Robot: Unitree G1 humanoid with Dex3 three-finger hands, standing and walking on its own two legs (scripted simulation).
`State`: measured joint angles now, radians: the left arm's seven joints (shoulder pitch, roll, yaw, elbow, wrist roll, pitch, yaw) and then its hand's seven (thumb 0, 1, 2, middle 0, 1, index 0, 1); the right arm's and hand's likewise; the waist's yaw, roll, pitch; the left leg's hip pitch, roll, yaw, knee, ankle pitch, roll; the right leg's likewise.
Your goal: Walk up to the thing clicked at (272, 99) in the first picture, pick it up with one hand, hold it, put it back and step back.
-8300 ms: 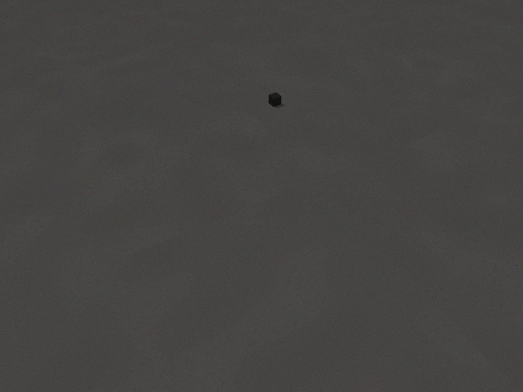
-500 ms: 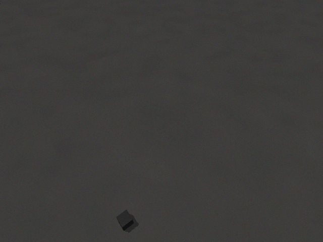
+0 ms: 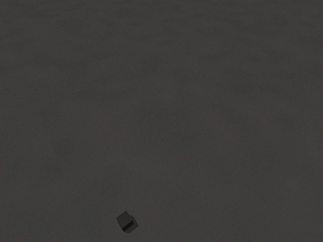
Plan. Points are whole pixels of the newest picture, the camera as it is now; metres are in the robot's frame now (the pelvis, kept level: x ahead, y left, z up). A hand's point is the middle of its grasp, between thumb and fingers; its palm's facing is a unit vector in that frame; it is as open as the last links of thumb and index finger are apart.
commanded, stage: stand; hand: left
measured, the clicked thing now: (125, 221) +0.43 +0.23 -0.75
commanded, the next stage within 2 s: rise first in 1.40 s
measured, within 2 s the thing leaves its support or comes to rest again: neither
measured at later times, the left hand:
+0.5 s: hand out of the picture +0.07 +0.25 -0.16, palm faces -0.02 -0.94 -0.34, open 7.4 cm
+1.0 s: hand out of the picture +0.08 +0.26 -0.16, palm faces -0.02 -0.94 -0.34, open 7.4 cm
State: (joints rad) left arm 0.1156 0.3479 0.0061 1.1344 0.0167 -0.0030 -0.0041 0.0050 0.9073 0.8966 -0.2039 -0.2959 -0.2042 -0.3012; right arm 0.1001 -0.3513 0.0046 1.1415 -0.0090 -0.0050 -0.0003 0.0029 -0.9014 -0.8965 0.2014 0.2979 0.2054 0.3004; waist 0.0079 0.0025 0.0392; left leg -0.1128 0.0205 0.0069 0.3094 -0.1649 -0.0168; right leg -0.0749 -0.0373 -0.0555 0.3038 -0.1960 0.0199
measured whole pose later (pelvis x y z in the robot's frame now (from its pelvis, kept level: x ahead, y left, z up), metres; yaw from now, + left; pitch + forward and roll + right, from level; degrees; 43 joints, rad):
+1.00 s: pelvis +0.01 +0.00 +0.00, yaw +0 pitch -1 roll +0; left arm 0.12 0.35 0.00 1.13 0.02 -0.01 0.00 0.01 0.91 0.90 -0.20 -0.30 -0.20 -0.30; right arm 0.10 -0.35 0.00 1.14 -0.01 0.00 0.00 0.00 -0.90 -0.90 0.20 0.30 0.21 0.30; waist 0.01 0.00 0.04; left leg -0.11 0.02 0.01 0.32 -0.18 -0.01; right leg -0.07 -0.04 -0.06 0.29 -0.20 0.02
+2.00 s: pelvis -0.01 +0.01 -0.05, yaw -1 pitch +12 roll -1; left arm 0.05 0.30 0.17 0.83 0.19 0.18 0.06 0.00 -0.29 0.93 -0.12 -1.00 -0.13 -0.99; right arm 0.26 -0.24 -0.03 0.66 0.02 -0.06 -0.01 0.01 -0.90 -0.90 0.20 0.30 0.20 0.30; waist -0.03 0.00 -0.06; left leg -0.67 0.04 0.01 0.86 -0.40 -0.01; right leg -0.63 -0.03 -0.03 0.83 -0.41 0.02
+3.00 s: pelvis -0.09 +0.00 -0.32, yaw -5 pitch +35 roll -3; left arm -0.56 0.41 0.18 1.14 0.80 0.24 0.55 0.00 -0.46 0.97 -0.13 -1.05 -0.13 -1.05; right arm 0.04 -0.25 -0.02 0.80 -0.09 -0.14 0.01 0.01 -0.88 -0.89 0.20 0.30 0.20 0.30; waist -0.03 0.00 -0.18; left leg -1.94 0.07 -0.08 1.97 -0.64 -0.03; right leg -1.90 -0.01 -0.05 1.96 -0.67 0.00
